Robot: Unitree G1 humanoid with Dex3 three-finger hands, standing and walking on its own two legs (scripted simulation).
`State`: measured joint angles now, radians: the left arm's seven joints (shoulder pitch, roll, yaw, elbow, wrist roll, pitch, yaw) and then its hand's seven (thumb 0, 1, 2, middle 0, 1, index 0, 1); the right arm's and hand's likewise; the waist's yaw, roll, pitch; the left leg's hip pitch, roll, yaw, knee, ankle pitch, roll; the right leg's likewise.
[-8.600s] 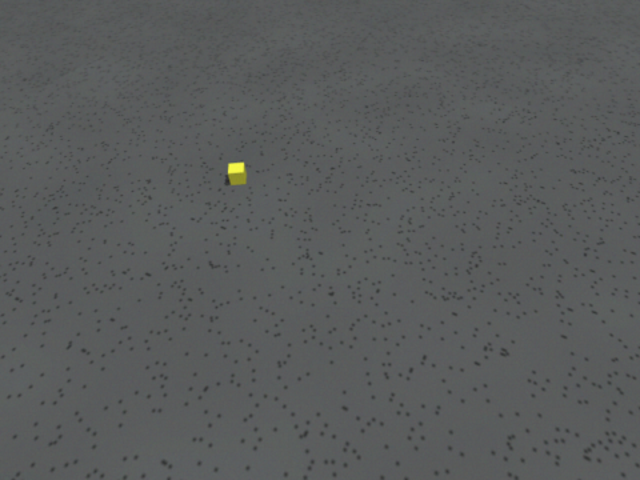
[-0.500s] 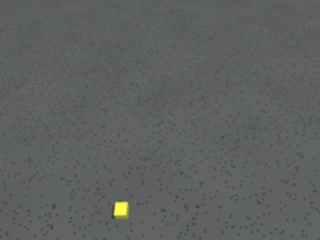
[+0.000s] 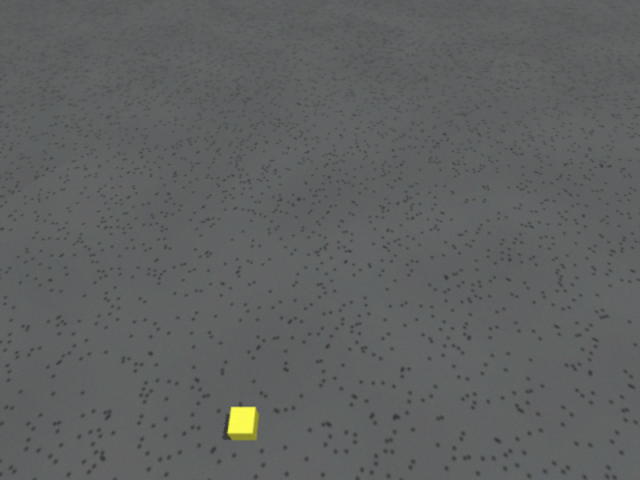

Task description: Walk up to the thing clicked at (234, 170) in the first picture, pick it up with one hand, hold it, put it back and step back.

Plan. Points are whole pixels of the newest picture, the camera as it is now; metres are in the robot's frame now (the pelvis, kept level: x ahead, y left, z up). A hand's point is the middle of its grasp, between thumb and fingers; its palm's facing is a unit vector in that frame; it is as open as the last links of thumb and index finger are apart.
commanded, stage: stand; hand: left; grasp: from above
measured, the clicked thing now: (243, 423) +0.39 +0.26 -0.75
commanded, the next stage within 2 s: rise first in 0.68 s
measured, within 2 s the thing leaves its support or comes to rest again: neither
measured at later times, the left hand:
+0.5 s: hand out of the picture +0.07 +0.25 -0.16, palm faces -0.03 -0.94 -0.34, open 7.4 cm
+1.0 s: hand out of the picture +0.14 +0.25 -0.17, palm faces +0.00 -0.94 -0.33, open 8.6 cm
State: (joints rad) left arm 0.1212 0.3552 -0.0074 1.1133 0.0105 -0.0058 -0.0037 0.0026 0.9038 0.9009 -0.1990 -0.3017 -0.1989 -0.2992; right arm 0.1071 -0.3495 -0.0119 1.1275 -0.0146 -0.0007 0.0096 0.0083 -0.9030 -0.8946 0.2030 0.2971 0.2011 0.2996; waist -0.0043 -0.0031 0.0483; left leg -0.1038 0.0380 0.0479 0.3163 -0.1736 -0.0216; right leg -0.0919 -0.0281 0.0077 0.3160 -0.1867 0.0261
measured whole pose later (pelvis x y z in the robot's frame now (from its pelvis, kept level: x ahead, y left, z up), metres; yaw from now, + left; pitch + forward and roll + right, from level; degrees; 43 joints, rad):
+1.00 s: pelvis -0.01 +0.00 -0.02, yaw +1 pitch +5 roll +0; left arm -0.06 0.35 0.13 1.07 0.09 -0.03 -0.03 0.00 0.56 0.88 -0.23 -0.57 -0.22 -0.58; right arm 0.20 -0.26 -0.02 0.83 0.02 -0.04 -0.02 0.01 -0.90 -0.90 0.20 0.30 0.20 0.30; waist -0.02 -0.02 0.04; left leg -0.39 0.04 0.02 0.55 -0.25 -0.02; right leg -0.37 -0.03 -0.01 0.55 -0.27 0.02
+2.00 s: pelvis -0.08 +0.00 -0.30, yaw +0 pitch +33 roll -3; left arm -0.30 0.54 0.18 0.80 0.74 -0.18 0.08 -0.01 -0.44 0.90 -0.20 -0.97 -0.20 -0.97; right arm 0.05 -0.29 -0.07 0.65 -0.02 -0.12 0.05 0.01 -0.93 -0.90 0.20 0.30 0.20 0.30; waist -0.02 0.00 -0.15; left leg -1.85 0.04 -0.07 1.92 -0.66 -0.03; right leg -1.79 -0.02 -0.02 1.90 -0.69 0.02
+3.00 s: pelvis -0.10 +0.01 -0.44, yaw -5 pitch +32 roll -8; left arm -0.76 0.79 0.16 1.29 1.29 -0.40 0.33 0.00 -0.22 0.76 -0.35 -0.68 -0.34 -0.68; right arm 0.08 -0.26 0.00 0.77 -0.14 0.01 0.13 0.01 -0.91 -0.90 0.20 0.30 0.20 0.30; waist -0.14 -0.04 -0.06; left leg -2.28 0.02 -0.16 2.38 -0.67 -0.02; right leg -2.18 0.01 -0.05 2.31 -0.70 0.05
